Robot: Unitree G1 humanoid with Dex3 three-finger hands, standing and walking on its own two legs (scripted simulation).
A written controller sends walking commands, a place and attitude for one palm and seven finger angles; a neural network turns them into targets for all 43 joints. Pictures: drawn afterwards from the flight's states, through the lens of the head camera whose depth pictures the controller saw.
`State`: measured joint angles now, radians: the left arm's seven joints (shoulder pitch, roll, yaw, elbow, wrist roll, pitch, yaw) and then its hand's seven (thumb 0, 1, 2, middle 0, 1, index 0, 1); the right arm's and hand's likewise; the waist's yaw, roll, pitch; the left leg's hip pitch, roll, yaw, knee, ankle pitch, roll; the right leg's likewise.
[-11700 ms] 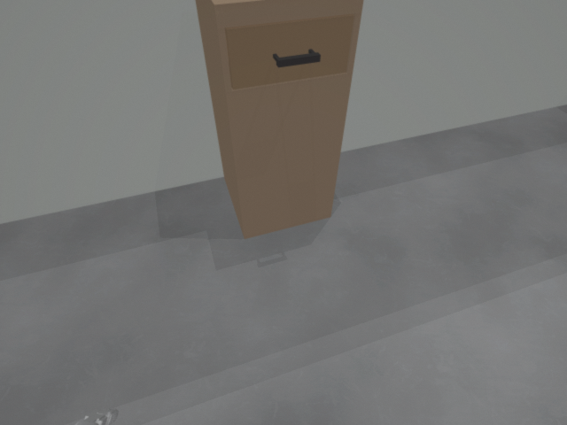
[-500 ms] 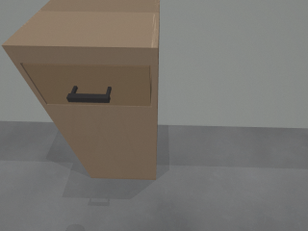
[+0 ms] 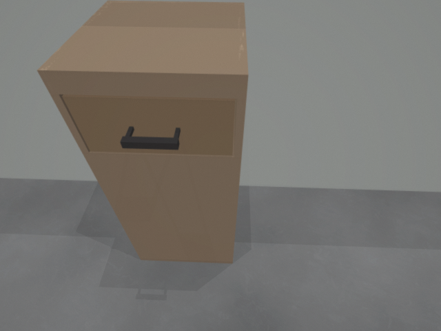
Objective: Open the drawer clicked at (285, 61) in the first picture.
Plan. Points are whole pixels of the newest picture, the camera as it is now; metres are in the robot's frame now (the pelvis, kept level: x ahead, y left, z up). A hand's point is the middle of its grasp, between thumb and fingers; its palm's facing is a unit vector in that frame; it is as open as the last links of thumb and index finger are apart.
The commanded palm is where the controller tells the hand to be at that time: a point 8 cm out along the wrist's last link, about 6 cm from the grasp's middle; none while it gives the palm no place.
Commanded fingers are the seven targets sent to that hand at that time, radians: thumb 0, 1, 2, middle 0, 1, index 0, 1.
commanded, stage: come to a stop and stand still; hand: left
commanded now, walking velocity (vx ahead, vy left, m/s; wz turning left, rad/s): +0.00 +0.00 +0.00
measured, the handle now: (152, 137) +0.52 +0.20 +0.05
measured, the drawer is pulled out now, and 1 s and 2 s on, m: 0.00 0.00 0.00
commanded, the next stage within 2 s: look again from close up in 0.50 s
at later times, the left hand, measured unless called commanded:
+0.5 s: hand out of the picture +0.02 +0.17 -0.18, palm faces +0.02 -0.98 -0.18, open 7.3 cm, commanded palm none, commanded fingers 0.00 0.90 0.90 -0.20 -0.30 -0.20 -0.30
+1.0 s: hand out of the picture +0.04 +0.17 -0.17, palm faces +0.02 -0.98 -0.20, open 7.3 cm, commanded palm none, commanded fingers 0.00 0.90 0.90 -0.20 -0.30 -0.20 -0.30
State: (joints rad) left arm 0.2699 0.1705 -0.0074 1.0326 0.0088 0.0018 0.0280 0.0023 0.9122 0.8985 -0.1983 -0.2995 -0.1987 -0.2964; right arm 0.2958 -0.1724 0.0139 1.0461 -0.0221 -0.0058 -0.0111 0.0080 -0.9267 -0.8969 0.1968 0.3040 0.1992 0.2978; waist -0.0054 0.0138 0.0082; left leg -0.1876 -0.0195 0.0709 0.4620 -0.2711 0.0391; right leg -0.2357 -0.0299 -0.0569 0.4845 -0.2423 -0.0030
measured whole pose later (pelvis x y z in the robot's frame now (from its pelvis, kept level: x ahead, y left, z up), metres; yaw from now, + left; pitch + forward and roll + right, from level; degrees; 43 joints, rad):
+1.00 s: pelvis +0.04 +0.00 +0.00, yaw +0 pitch +0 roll +0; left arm 0.27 0.15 0.00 1.12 0.01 -0.01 0.04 0.00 0.92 0.90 -0.20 -0.30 -0.20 -0.30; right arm 0.27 -0.14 0.02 1.16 -0.01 -0.03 -0.03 0.00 -0.91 -0.90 0.20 0.30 0.20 0.30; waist 0.00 0.00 0.03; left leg -0.10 -0.02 0.07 0.41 -0.30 0.03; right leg -0.17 -0.03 -0.05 0.46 -0.29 0.00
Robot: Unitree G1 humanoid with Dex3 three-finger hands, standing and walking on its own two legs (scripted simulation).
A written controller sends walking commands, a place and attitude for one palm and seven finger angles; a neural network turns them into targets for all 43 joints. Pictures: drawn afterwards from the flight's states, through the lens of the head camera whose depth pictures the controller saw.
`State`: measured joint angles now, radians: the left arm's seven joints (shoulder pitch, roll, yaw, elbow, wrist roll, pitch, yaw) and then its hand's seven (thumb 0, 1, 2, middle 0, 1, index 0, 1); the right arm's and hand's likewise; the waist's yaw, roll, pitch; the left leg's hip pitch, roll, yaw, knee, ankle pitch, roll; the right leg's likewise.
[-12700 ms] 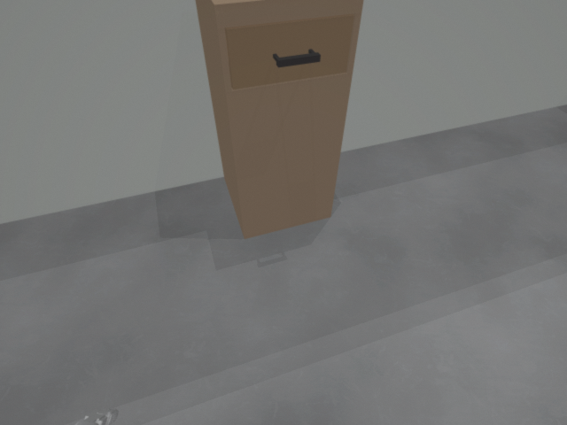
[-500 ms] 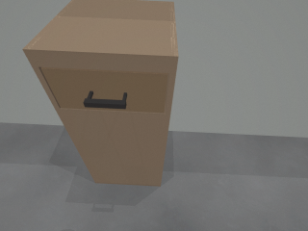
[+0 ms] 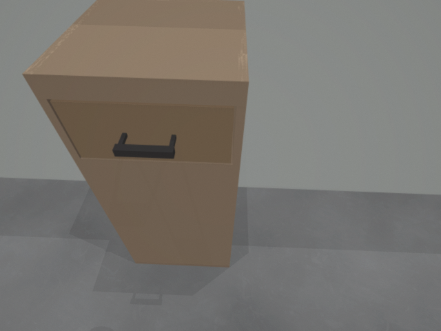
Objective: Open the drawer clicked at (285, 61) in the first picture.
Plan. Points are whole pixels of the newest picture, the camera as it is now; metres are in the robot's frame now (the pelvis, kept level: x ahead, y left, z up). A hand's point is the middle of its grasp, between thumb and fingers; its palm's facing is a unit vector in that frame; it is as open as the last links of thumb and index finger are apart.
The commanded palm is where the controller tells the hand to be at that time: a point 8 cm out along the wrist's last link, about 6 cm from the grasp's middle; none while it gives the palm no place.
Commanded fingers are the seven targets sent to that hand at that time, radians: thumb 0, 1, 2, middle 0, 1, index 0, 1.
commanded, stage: look again from close up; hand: left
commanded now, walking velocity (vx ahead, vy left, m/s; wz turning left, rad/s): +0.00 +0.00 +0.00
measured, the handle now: (146, 144) +0.48 +0.20 +0.05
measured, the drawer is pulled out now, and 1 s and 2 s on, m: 0.00 0.00 0.00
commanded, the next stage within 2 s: raise the hand with hooked fingers in 0.14 s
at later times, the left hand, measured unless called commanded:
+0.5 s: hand (121, 282) +0.20 +0.19 -0.01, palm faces +0.04 -0.50 -0.87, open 7.8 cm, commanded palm +0.12 +0.21 -0.02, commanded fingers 0.00 0.57 0.76 -0.22 -0.51 -0.22 -0.51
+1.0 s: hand (105, 260) +0.22 +0.21 +0.03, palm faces +0.12 -0.08 -0.99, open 10.6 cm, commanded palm +0.17 +0.22 +0.08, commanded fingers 0.00 -0.01 0.51 -0.27 -0.88 -0.27 -0.88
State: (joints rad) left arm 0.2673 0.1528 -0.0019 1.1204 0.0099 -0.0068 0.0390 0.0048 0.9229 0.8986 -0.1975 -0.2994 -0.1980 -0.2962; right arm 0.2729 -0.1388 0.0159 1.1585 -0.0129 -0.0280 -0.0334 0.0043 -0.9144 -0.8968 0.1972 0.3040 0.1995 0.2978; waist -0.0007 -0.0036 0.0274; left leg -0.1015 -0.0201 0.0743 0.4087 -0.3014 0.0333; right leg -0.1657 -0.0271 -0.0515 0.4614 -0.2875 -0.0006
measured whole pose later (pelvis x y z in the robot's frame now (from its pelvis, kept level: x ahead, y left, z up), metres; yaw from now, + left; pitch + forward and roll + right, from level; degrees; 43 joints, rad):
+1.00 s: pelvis -0.05 -0.03 -0.02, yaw +0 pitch +5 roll +1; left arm 0.11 0.40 -0.05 0.04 0.97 0.06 0.30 0.00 0.21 0.60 -0.27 -0.74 -0.27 -0.74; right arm 0.07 -0.19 0.03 0.60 -0.03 0.10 -0.02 0.01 -0.91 -0.90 0.20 0.30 0.20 0.30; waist 0.07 0.06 -0.06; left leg -0.41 0.02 0.05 0.67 -0.35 -0.01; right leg -0.46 -0.01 -0.07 0.71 -0.33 -0.05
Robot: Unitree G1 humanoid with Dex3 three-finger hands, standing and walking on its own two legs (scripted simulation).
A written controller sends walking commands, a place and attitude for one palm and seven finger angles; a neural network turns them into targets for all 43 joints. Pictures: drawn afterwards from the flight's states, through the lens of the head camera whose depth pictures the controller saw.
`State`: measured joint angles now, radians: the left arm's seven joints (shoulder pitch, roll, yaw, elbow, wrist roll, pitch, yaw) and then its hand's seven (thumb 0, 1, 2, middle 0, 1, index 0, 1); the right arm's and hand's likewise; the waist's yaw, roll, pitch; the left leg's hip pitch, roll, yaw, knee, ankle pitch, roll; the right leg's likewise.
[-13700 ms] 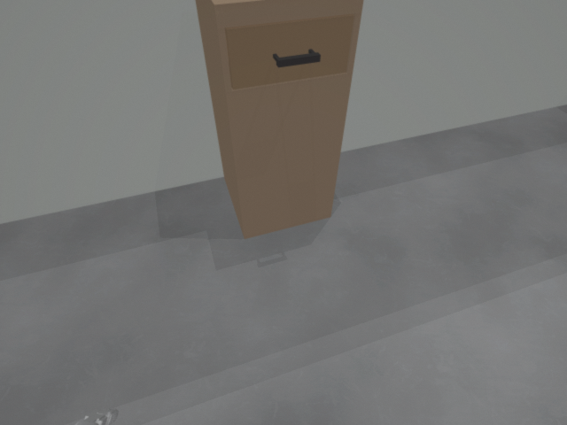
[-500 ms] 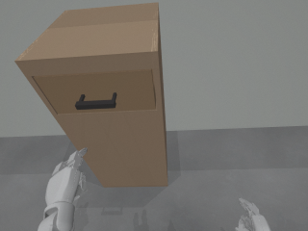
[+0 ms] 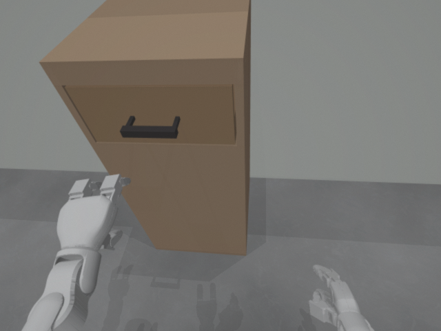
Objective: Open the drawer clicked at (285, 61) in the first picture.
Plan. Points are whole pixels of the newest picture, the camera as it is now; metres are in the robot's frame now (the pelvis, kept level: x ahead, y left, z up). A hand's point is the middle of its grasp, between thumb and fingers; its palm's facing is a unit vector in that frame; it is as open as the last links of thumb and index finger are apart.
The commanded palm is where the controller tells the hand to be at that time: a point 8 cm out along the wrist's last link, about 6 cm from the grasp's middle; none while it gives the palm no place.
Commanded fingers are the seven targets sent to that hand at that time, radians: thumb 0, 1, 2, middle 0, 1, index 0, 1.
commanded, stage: raise the hand with hooked fingers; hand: left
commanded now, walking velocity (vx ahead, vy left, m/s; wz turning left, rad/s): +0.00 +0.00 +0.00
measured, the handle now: (151, 126) +0.53 +0.23 +0.07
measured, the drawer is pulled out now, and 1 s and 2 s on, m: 0.00 0.00 0.00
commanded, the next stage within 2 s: move the hooked fingers above the handle in 1.14 s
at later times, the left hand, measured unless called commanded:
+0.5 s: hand (73, 175) +0.32 +0.29 +0.14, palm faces +0.15 -0.07 -0.99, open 13.3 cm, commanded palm +0.28 +0.29 +0.20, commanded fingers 0.00 -0.50 0.30 -0.30 -1.20 -0.30 -1.20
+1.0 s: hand (64, 165) +0.32 +0.29 +0.17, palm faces +0.04 -0.07 -1.00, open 13.8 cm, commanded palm +0.28 +0.29 +0.24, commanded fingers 0.00 -0.50 0.30 -0.30 -1.20 -0.30 -1.20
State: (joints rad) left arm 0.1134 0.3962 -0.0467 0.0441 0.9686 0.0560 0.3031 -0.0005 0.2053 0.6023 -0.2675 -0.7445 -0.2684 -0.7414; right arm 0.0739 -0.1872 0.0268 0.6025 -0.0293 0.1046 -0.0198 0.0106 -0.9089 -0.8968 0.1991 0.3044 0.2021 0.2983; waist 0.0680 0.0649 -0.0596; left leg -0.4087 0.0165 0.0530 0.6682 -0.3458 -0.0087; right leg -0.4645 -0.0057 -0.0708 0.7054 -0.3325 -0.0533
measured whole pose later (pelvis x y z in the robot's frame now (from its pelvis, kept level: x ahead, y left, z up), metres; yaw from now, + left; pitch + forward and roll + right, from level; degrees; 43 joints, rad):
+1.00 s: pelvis +0.01 +0.04 +0.03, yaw +1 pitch +0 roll +0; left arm -0.17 0.57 0.01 -0.06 0.82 0.02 -0.15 0.00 -0.49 0.30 -0.32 -1.20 -0.32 -1.20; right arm 0.13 -0.28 0.01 0.63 0.02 0.16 0.02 0.01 -0.91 -0.90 0.20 0.30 0.20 0.30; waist 0.08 0.10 0.03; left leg -0.15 -0.04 0.05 0.36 -0.21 0.05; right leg -0.19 -0.04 -0.07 0.38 -0.18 0.00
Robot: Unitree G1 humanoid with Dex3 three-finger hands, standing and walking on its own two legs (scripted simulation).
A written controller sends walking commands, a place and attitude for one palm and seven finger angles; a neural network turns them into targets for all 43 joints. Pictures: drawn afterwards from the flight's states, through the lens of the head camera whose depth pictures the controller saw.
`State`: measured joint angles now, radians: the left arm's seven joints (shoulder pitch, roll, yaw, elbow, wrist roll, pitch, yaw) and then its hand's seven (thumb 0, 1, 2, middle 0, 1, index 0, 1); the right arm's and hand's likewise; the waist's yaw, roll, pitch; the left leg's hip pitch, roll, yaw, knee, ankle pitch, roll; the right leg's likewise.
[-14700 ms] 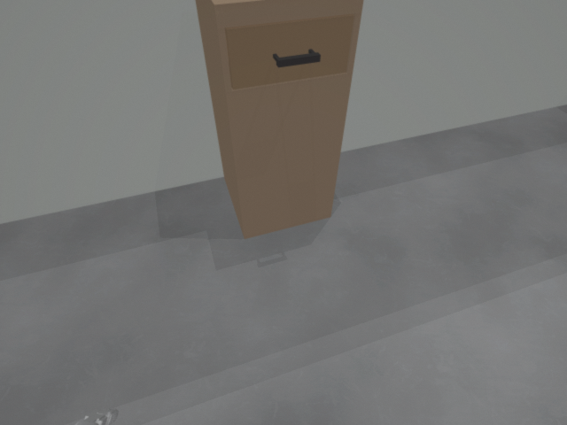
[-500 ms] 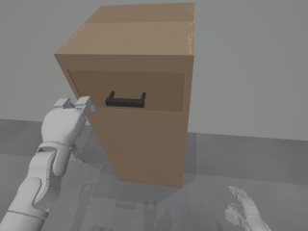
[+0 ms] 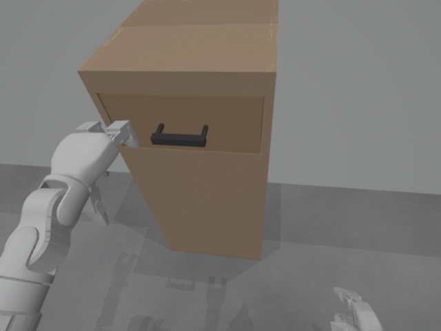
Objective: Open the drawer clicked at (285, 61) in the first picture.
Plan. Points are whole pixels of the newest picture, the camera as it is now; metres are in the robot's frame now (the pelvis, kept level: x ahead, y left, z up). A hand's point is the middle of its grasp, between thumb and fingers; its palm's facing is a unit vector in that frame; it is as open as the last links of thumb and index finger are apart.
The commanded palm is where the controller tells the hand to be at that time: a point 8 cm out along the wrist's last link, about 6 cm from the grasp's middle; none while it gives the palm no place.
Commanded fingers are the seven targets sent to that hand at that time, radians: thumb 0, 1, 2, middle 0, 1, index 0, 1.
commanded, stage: raise the hand with hooked fingers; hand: left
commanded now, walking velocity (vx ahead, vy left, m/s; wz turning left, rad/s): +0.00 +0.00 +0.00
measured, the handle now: (180, 134) +0.53 +0.18 +0.04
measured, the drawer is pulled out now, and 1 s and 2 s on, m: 0.00 0.00 0.00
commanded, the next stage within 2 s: move the hooked fingers above the handle in 0.14 s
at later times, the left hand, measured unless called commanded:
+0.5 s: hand (125, 175) +0.32 +0.21 +0.14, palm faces +0.04 -0.05 -1.00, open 13.8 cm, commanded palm +0.30 +0.22 +0.20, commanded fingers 0.00 -0.50 0.30 -0.30 -1.20 -0.30 -1.20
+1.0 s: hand (145, 151) +0.39 +0.20 +0.12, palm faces +0.05 -0.06 -1.00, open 13.8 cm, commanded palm +0.37 +0.22 +0.18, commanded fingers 0.00 -0.50 0.30 -0.30 -1.20 -0.30 -1.20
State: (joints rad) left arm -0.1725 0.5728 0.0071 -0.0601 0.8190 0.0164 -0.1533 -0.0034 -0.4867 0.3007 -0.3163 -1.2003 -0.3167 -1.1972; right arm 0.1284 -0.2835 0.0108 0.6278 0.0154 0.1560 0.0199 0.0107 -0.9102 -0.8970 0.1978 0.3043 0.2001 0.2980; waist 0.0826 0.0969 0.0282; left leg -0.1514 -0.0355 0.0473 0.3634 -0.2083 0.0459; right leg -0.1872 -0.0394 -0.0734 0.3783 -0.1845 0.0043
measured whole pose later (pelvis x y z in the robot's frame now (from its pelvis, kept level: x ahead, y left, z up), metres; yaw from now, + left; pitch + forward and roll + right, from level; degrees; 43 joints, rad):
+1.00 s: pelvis +0.01 -0.01 +0.00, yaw +0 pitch +4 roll +0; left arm -0.44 0.51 -0.08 0.30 0.90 -0.06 -0.01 0.00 -0.49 0.30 -0.32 -1.20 -0.32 -1.20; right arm 0.18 -0.27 -0.02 0.67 0.03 0.14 -0.02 0.01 -0.91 -0.90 0.20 0.30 0.20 0.30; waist 0.05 0.08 -0.01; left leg -0.24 -0.02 0.05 0.40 -0.23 0.03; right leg -0.29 -0.03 -0.07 0.43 -0.21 -0.01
